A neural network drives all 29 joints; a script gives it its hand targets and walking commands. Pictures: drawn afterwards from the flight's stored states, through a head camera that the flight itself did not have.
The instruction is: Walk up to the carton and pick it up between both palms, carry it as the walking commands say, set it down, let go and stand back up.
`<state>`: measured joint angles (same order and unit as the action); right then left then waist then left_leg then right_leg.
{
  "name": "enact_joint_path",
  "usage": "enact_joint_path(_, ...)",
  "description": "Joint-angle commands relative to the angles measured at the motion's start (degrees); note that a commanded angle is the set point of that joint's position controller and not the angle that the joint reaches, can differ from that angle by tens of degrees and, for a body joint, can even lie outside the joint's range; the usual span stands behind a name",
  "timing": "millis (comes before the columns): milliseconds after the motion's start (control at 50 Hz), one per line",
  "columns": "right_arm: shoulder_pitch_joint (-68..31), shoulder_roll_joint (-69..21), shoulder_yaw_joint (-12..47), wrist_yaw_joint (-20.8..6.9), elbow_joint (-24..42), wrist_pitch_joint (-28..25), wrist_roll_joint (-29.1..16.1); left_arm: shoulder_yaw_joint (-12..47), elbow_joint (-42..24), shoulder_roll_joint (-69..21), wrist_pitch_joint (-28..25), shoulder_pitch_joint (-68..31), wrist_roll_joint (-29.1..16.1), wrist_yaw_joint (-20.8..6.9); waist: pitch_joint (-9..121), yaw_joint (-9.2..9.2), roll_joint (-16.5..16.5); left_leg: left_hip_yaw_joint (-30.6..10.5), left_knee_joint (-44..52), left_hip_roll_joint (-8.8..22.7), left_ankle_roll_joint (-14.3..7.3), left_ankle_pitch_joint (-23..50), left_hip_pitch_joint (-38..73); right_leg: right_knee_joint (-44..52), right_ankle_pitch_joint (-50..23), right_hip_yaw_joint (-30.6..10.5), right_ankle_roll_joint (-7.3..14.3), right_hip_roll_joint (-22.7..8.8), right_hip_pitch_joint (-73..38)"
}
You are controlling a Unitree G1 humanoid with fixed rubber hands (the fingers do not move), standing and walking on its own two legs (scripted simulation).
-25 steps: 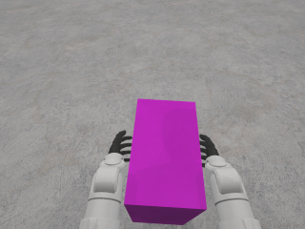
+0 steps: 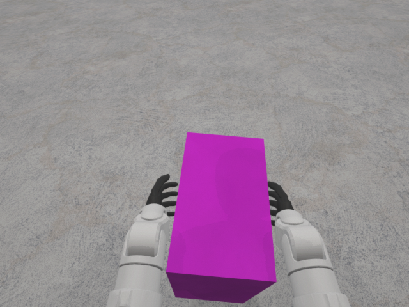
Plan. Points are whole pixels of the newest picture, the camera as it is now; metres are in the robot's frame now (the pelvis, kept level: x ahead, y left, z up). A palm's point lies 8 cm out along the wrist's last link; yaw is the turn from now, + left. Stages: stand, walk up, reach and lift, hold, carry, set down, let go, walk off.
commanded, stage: carry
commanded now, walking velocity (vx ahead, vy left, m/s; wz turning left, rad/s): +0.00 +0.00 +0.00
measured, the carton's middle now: (216, 223) +0.31 +0.00 -0.05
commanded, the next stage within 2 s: hold in 0.46 s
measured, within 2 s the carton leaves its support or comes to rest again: neither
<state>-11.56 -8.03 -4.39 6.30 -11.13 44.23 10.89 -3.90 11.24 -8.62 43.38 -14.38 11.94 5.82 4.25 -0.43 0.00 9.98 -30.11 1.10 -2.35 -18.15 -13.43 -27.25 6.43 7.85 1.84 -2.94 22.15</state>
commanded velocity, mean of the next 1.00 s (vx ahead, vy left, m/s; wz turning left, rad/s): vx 0.00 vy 0.00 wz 0.00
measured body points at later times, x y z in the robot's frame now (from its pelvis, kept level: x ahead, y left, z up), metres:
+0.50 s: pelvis +0.00 +0.00 +0.00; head -0.02 +0.00 +0.45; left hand +0.30 +0.12 +0.04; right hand +0.29 -0.13 +0.02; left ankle -0.02 +0.09 -0.73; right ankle +0.09 -0.11 -0.73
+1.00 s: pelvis +0.00 -0.01 +0.00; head -0.05 -0.02 +0.45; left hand +0.31 +0.13 +0.04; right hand +0.31 -0.13 +0.03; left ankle -0.02 +0.09 -0.73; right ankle +0.08 -0.11 -0.73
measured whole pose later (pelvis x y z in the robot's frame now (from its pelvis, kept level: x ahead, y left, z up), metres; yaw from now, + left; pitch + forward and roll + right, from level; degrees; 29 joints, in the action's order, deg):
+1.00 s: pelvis +0.00 -0.01 +0.00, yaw +7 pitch -8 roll -1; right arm -17.6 -9.4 -11.4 6.0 -17.7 45.9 12.7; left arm -9.0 22.3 -10.3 40.7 -20.3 14.7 4.4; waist -1.2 4.2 1.5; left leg -5.2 -31.4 -3.5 -1.7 -18.6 -4.7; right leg -27.9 9.4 -1.1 0.8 2.2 10.8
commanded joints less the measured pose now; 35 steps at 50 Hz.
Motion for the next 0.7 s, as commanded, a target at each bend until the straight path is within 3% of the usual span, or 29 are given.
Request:
enact_joint_path(0,-34.4,-55.3,32.4,-14.1,14.4,-5.8,-16.4,30.9,-5.8,-58.7,-3.8,-24.4,-15.1,-14.0,20.2,-0.07,0.0,-8.3,4.0,8.1,0.0,12.2,6.7,2.9,-6.5,-8.2,1.3,-6.7,-7.9)
enact_joint_path(20,-32.5,-55.2,31.8,-14.0,13.8,-5.7,-15.8,30.5,-4.7,-59.1,-3.7,-22.4,-14.9,-14.0,21.1,-0.09,0.6,-7.6,3.4,8.1,0.1,13.1,7.8,3.0,-7.1,-8.2,1.4,-6.7,-7.7)
enact_joint_path(60,-32.0,-56.1,32.3,-14.2,13.6,-5.5,-16.5,31.7,-10.0,-58.0,-4.2,-26.5,-15.9,-14.0,21.1,0.07,-0.5,-7.5,3.5,7.5,-0.3,9.0,6.7,4.1,-7.7,-8.8,1.4,-7.1,-8.6)
enact_joint_path(80,-33.2,-56.3,32.7,-14.1,14.8,-5.5,-16.7,31.5,-8.2,-58.9,-3.9,-25.5,-15.8,-14.1,21.5,-0.07,-2.4,-8.1,4.0,7.4,-0.5,7.1,5.9,4.4,-7.0,-8.9,1.4,-7.1,-9.0)
enact_joint_path(100,-32.7,-55.2,31.6,-14.2,12.2,-5.4,-15.6,30.9,-6.4,-58.1,-3.7,-25.5,-14.9,-14.1,19.5,0.10,-1.0,-8.5,5.0,7.5,0.1,7.6,4.7,3.4,-6.5,-8.2,1.1,-7.0,-8.7)
enact_joint_path(140,-30.5,-56.0,31.3,-14.2,9.4,-5.0,-15.4,30.6,-8.7,-57.1,-4.1,-27.3,-15.0,-14.1,20.0,0.26,-1.8,-8.8,5.5,8.3,0.4,8.4,4.8,3.2,-5.6,-8.0,1.3,-6.8,-9.0)
enact_joint_path(180,-33.0,-55.4,32.5,-14.5,12.2,-5.3,-16.4,30.0,-6.9,-57.3,-4.0,-25.1,-14.6,-14.0,20.4,0.00,-2.9,-8.2,4.7,8.0,-0.2,7.7,5.3,4.1,-5.4,-8.1,1.1,-6.7,-8.6)
enact_joint_path(220,-34.1,-55.1,32.9,-14.4,14.8,-5.6,-16.5,30.7,-5.9,-58.5,-3.7,-23.3,-14.8,-14.2,20.2,-0.14,-2.1,-8.4,4.7,8.0,0.0,7.7,6.2,4.1,-6.0,-8.6,1.2,-6.7,-7.8)
enact_joint_path(240,-32.4,-55.6,31.7,-14.2,13.2,-5.5,-16.1,30.9,-7.2,-58.4,-3.8,-25.0,-15.1,-14.1,20.6,-0.01,0.3,-8.3,4.8,7.9,0.1,8.5,5.6,4.2,-6.1,-8.6,1.3,-6.9,-8.1)
enact_joint_path(260,-33.7,-55.4,32.3,-14.2,13.7,-5.5,-16.4,30.8,-6.0,-58.6,-3.6,-24.2,-15.1,-14.3,20.2,-0.03,-0.4,-8.6,5.5,8.2,0.1,8.8,5.6,3.4,-5.9,-8.4,1.1,-6.7,-7.8)
enact_joint_path(320,-34.7,-54.5,31.3,-14.3,13.1,-5.8,-15.8,30.4,-4.4,-58.7,-3.7,-24.3,-14.5,-14.0,18.8,-0.27,2.1,-8.8,6.2,8.7,-0.2,6.7,4.5,3.9,-3.4,-8.7,1.3,-6.5,-7.0)
enact_joint_path(340,-33.9,-54.7,30.8,-14.3,12.1,-6.0,-15.4,31.1,-5.8,-58.8,-4.1,-26.3,-14.8,-13.9,18.4,-0.06,2.7,-9.0,6.8,9.3,0.4,9.3,4.7,2.9,-2.7,-7.7,1.2,-6.1,-6.5)
enact_joint_path(380,-32.5,-55.3,31.1,-14.3,11.8,-6.0,-15.7,31.5,-9.0,-58.0,-4.6,-28.6,-15.4,-13.8,18.9,0.09,0.6,-8.1,5.0,8.8,0.3,11.8,5.7,3.0,-3.7,-7.7,0.9,-6.0,-6.4)
enact_joint_path(400,-31.6,-55.2,30.7,-14.3,11.0,-5.6,-15.4,30.9,-7.1,-57.8,-4.1,-26.3,-14.8,-13.8,19.2,0.00,0.3,-8.1,5.0,8.9,0.6,12.6,6.1,2.7,-4.2,-7.6,1.0,-6.0,-6.2)
enact_joint_path(420,-32.5,-55.4,31.5,-14.2,12.2,-5.7,-15.8,30.7,-6.8,-58.2,-4.2,-25.7,-15.1,-13.9,19.5,-0.10,-1.0,-7.9,4.9,8.5,-0.3,8.5,4.9,4.0,-3.8,-7.9,1.1,-6.2,-7.6)
enact_joint_path(440,-33.2,-55.8,31.8,-14.3,11.6,-5.8,-15.9,30.7,-7.1,-58.0,-4.4,-27.2,-15.3,-14.1,19.7,0.09,-3.2,-7.7,4.6,7.9,0.3,8.2,4.7,3.6,-6.3,-7.9,0.9,-6.6,-8.5)
enact_joint_path(460,-34.7,-56.4,28.6,-14.5,12.4,-5.6,-14.8,25.9,-1.2,-58.8,-5.2,-23.2,-11.7,-13.8,14.4,-0.55,1.8,-17.3,5.5,-5.0,-0.8,14.7,2.5,-0.7,-7.9,-12.4,1.2,6.8,-24.3)
enact_joint_path(480,-35.2,-55.7,30.0,-14.4,13.5,-6.4,-15.6,26.2,-2.1,-59.4,-5.7,-23.4,-11.9,-13.6,16.2,0.23,2.7,-18.0,5.2,-4.4,-0.4,18.3,1.9,-1.1,-10.2,-13.0,1.4,7.0,-26.1)
enact_joint_path(500,-37.0,-54.1,30.4,-14.8,13.0,-6.4,-16.1,25.3,-1.0,-59.3,-5.5,-21.5,-11.2,-13.0,16.8,-1.55,4.5,-18.3,4.7,-4.1,0.4,20.5,3.0,-0.7,-8.2,-13.2,1.7,7.0,-25.9)
enact_joint_path(520,-37.8,-55.0,32.1,-15.3,14.2,-6.6,-17.7,25.8,-3.1,-60.3,-5.8,-22.2,-12.1,-12.9,18.2,-2.02,5.4,-18.4,4.1,-4.0,0.5,23.9,3.2,-1.0,-10.2,-13.3,1.5,7.1,-27.4)
enact_joint_path(540,-41.9,-54.6,32.5,-15.4,17.2,-7.1,-17.8,27.8,-2.8,-61.0,-6.1,-23.7,-13.6,-13.4,22.3,-1.03,0.6,-19.4,3.7,-4.4,0.1,20.4,5.8,0.4,-6.1,-14.4,1.7,7.1,-25.5)
enact_joint_path(560,-42.2,-56.2,32.3,-15.5,16.6,-6.8,-18.3,30.4,-6.1,-61.9,-6.1,-29.2,-14.9,-13.9,22.0,0.71,2.3,-19.5,3.6,-4.5,0.4,18.0,4.4,-0.1,-6.0,-14.4,1.8,7.0,-26.3)
enact_joint_path(580,-39.6,-56.7,30.9,-15.4,12.4,-6.4,-17.1,30.5,-5.5,-62.3,-6.4,-30.9,-14.7,-13.7,21.9,2.40,1.7,-20.2,3.6,-4.3,0.4,18.0,6.4,-0.2,-5.9,-14.2,1.6,6.7,-24.9)
enact_joint_path(600,-42.5,-56.9,31.3,-15.3,13.8,-6.3,-17.7,29.7,-5.0,-62.2,-6.4,-31.5,-14.7,-13.9,22.7,1.79,-0.1,-20.0,4.1,-4.3,-0.1,14.0,4.9,0.0,-4.5,-14.2,1.4,6.6,-27.0)
enact_joint_path(620,-41.6,-56.6,30.7,-15.2,11.3,-5.6,-17.1,28.2,-2.1,-62.1,-5.8,-31.4,-13.9,-13.7,19.2,1.68,0.1,-20.2,4.9,-4.3,-0.2,11.5,2.8,-0.6,-3.4,-13.4,1.2,7.0,-26.7)
enact_joint_path(640,-41.8,-56.0,28.5,-15.1,8.6,-5.2,-16.2,27.0,1.7,-61.6,-5.2,-30.5,-12.8,-13.8,15.6,2.29,0.7,-19.8,5.3,-4.7,-0.4,8.2,2.3,0.3,-1.1,-14.0,1.2,6.5,-24.9)
enact_joint_path(660,-40.7,-55.5,27.0,-14.8,6.8,-4.6,-15.3,25.9,3.3,-61.0,-5.0,-30.6,-13.2,-14.1,12.7,3.39,-2.1,-19.8,5.5,-4.4,-0.6,5.8,2.5,0.8,0.7,-13.8,1.0,6.3,-23.8)
enact_joint_path(680,-41.4,-55.5,24.4,-14.4,3.9,-4.1,-14.2,23.8,7.2,-59.6,-4.6,-31.4,-12.1,-14.5,8.9,3.82,-2.6,-19.2,5.4,-4.8,-0.8,1.1,0.5,1.6,5.6,-14.5,0.9,5.8,-22.3)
